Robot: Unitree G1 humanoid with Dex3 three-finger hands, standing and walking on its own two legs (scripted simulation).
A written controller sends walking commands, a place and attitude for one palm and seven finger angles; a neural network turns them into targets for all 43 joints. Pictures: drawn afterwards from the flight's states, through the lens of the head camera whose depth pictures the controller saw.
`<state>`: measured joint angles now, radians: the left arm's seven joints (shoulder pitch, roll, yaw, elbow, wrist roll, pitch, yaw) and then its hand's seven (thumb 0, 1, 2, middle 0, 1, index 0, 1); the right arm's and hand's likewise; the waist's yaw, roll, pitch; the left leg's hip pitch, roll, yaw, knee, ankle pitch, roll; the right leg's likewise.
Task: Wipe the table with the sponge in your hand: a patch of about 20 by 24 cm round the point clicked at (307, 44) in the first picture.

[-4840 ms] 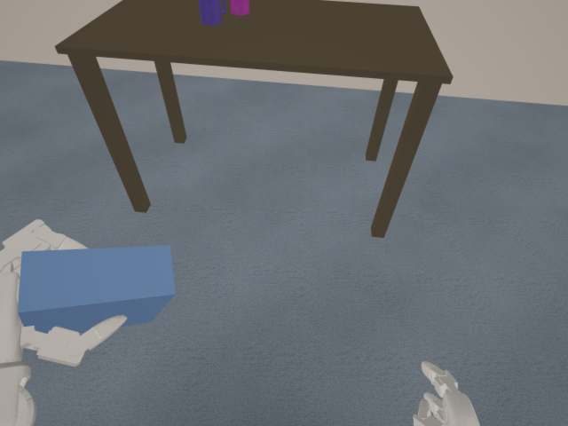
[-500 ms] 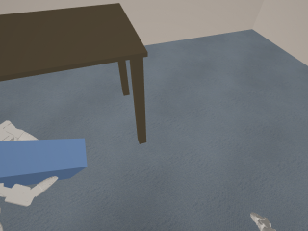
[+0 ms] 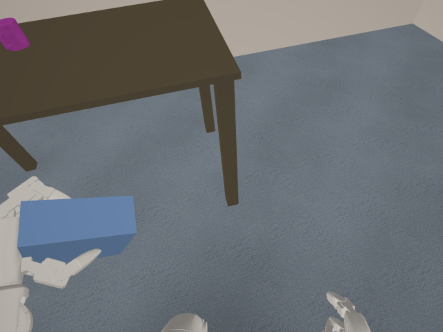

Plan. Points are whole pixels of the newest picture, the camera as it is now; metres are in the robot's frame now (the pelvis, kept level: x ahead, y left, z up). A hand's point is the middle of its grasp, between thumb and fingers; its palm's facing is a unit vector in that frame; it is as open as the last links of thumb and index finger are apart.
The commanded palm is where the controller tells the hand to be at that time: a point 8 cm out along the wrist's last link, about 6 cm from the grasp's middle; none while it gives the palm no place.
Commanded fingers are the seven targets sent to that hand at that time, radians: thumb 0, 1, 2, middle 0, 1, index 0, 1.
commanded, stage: take the last steps up to it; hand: left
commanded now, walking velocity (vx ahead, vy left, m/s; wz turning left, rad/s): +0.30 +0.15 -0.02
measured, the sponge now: (96, 230) +0.23 +0.20 +0.13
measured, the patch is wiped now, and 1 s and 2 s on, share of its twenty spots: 0.00 0.00 0.00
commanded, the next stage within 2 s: come to a stop and stand still in 1.32 s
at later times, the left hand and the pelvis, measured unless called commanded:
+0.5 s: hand (60, 141) +0.35 +0.28 +0.19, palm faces +0.33 -0.82 -0.47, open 9.7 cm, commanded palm +0.30 +0.33 +0.18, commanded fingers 0.00 0.10 1.30 -1.20 -1.60 -1.20 -1.60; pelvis +0.13 +0.06 +0.00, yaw -2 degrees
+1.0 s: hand (64, 97) +0.46 +0.32 +0.19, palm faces +0.36 -0.80 -0.48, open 9.7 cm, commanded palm +0.42 +0.37 +0.18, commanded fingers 0.00 0.10 1.30 -1.20 -1.60 -1.20 -1.60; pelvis +0.25 +0.10 -0.01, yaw -2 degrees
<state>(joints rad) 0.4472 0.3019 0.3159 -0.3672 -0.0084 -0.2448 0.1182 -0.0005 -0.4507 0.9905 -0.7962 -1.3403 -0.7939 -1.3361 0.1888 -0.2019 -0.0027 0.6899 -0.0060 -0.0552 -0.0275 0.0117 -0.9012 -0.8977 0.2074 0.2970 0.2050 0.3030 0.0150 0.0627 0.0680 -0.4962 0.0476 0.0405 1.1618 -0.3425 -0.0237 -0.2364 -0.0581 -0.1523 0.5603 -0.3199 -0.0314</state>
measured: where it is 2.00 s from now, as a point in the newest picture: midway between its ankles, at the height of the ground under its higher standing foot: (206, 303)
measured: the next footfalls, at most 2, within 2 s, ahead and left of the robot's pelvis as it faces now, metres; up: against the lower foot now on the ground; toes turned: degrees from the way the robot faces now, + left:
left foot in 0.22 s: +0.15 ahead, +0.18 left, +0.00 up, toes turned +8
right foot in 0.56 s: +0.23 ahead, -0.03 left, +0.00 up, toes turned -12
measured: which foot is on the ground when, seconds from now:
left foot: up 0.00-0.20, down 0.22-0.58, up 0.60-0.98, down 1.00-1.00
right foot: down 0.00-0.22, up 0.24-0.54, down 0.56-1.00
